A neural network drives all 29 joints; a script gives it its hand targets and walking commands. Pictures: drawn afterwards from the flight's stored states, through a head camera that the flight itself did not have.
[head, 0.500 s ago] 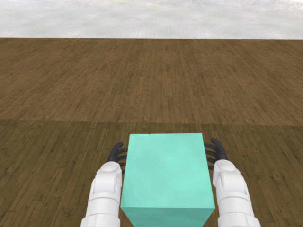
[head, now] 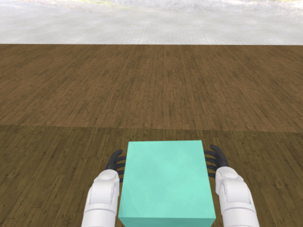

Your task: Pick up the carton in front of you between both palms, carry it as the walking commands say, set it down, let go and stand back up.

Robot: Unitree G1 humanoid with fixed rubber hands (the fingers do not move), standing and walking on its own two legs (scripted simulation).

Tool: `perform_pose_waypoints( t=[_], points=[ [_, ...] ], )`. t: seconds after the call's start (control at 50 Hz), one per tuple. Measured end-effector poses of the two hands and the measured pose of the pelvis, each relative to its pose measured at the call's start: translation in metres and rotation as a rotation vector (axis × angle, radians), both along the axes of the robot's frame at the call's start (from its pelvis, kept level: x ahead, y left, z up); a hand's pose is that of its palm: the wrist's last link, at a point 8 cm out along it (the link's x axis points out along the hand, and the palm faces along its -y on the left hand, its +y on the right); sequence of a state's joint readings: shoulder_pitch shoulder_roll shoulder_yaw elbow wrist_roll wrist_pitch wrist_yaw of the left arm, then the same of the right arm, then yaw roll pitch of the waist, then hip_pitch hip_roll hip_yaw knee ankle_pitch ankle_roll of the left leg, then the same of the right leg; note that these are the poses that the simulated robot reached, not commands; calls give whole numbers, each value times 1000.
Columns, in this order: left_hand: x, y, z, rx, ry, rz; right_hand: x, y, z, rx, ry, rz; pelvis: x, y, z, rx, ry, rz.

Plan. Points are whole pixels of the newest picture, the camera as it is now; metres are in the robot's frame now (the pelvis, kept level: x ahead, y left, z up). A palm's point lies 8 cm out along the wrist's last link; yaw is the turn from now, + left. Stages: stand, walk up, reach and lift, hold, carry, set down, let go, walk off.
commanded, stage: reach and lift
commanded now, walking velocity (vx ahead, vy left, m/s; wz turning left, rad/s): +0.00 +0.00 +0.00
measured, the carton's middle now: (166, 192) +0.28 -0.01 -0.06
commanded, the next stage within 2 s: hold in 0.12 s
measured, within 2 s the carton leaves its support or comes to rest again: neither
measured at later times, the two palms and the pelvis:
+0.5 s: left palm (111, 172) +0.28 +0.14 +0.05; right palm (226, 173) +0.28 -0.15 +0.05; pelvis -0.02 +0.01 +0.00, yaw +0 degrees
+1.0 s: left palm (111, 170) +0.28 +0.14 +0.05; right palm (225, 170) +0.28 -0.16 +0.05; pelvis +0.00 +0.00 +0.00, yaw +0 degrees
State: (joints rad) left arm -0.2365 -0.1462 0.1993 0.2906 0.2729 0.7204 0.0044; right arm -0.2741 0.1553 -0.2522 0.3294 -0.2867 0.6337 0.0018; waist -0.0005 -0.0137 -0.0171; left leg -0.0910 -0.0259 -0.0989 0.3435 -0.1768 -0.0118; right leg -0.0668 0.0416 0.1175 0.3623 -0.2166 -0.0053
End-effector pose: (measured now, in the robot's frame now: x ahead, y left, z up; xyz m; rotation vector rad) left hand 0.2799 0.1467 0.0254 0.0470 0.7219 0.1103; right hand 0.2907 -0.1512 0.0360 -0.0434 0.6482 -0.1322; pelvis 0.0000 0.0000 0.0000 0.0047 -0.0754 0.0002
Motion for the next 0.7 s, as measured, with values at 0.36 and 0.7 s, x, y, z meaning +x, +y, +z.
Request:
perform_pose_waypoints(
  t=[0.36,0.7],
  points=[
    [-4,-2,27,6,-52,-10,-9,-1,23,12,-47,-34,-9,5,0,-1,-43,4],
    [-3,1,23,-6,-31,5,-8,2,21,17,-27,-36,-17,7,-1,-1,-47,-5]
  ],
)
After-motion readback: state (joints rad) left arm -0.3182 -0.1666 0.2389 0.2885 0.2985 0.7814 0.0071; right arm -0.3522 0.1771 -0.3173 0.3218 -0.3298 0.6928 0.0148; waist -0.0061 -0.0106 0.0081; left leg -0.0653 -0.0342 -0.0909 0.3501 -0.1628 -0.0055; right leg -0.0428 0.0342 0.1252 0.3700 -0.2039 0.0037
